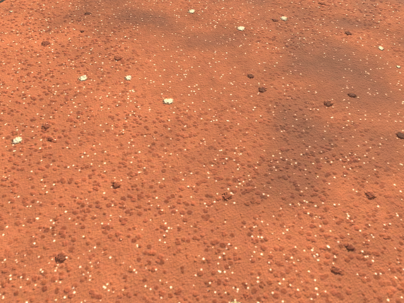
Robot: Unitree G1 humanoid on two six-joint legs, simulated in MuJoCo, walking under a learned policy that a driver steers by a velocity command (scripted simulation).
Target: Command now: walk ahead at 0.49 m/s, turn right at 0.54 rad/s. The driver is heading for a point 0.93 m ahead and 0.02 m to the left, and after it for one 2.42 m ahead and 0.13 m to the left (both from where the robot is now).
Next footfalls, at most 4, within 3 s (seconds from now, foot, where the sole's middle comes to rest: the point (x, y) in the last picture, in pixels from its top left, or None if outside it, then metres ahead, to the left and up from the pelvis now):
0.36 left None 0.40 0.11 -0.77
0.90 right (250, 253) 0.64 -0.12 -0.77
1.44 left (208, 185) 0.93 0.03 -0.77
2.00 right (256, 179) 0.95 -0.16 -0.77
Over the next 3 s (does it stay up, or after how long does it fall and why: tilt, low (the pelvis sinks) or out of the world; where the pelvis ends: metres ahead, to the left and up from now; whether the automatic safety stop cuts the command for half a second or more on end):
stays up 0.92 -0.10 0.01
